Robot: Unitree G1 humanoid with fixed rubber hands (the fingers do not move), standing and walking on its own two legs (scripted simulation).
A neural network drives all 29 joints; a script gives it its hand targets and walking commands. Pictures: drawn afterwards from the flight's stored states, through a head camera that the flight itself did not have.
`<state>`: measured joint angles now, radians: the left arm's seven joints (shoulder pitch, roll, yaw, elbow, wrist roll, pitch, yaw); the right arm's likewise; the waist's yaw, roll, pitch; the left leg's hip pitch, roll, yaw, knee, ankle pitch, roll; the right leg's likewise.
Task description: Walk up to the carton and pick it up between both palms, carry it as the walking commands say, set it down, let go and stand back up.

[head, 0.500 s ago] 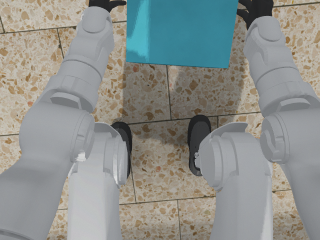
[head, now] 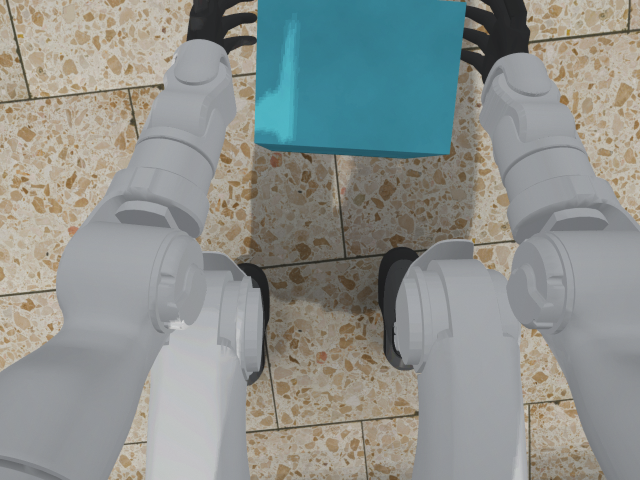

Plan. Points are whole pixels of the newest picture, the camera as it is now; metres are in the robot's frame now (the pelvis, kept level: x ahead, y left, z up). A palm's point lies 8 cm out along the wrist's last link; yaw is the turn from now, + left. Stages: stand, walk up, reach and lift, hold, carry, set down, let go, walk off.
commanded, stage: reach and lift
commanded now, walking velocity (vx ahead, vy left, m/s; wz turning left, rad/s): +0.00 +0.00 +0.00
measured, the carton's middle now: (348, 92) +0.49 -0.06 -0.26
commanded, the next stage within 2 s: none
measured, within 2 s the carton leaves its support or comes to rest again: neither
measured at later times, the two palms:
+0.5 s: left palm (199, 46) +0.52 +0.09 -0.13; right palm (516, 58) +0.49 -0.20 -0.14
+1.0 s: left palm (194, 23) +0.52 +0.08 -0.08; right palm (541, 44) +0.49 -0.20 -0.09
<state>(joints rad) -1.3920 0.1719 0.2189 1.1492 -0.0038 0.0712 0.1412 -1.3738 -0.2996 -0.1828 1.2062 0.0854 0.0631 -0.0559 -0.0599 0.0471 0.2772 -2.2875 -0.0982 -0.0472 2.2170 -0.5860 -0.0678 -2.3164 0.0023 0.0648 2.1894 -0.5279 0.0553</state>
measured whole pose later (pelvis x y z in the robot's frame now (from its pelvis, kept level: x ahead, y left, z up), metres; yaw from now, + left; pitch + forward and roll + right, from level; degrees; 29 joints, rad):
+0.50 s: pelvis -0.01 +0.00 +0.01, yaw +0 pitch +39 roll +0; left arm -1.29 0.10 0.34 0.98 0.06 0.16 0.17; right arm -1.27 -0.21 -0.31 0.98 -0.04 0.19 -0.06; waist -0.07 0.06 0.18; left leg -2.30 -0.13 -0.06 2.17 -0.55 -0.08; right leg -2.32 0.03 0.08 2.14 -0.50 0.08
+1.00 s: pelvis +0.00 -0.01 +0.04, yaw +0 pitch +45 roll +3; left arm -1.16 -0.01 0.40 0.74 0.10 0.22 0.25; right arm -1.14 -0.08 -0.39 0.74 -0.10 0.25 -0.16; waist -0.05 0.04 0.03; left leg -2.27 -0.14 -0.07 2.05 -0.57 -0.11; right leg -2.32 0.08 0.09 2.04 -0.50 0.07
